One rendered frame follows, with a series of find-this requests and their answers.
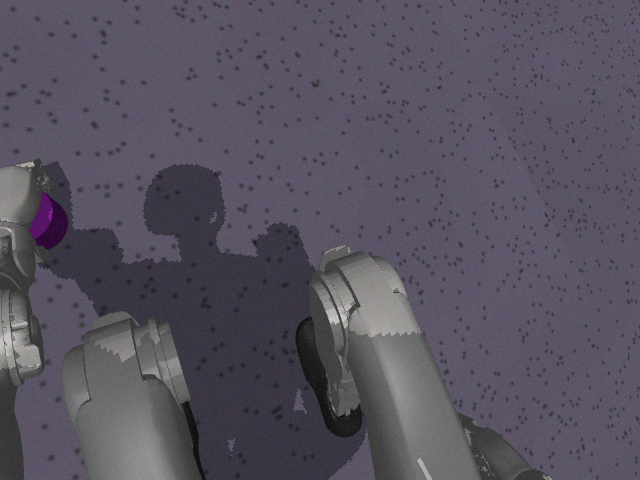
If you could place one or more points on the left robot arm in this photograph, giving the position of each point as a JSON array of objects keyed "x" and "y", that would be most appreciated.
[{"x": 21, "y": 344}]

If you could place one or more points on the right robot hand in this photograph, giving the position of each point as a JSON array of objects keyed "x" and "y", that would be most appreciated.
[{"x": 496, "y": 459}]

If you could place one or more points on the right robot foot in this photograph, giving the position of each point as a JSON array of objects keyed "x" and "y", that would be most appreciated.
[{"x": 315, "y": 374}]

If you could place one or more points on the left robot foot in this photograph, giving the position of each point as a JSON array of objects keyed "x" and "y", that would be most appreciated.
[{"x": 194, "y": 435}]

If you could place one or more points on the left robot hand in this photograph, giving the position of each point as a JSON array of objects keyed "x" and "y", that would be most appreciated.
[{"x": 21, "y": 186}]

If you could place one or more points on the tin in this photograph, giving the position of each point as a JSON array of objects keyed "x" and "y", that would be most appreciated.
[{"x": 50, "y": 223}]

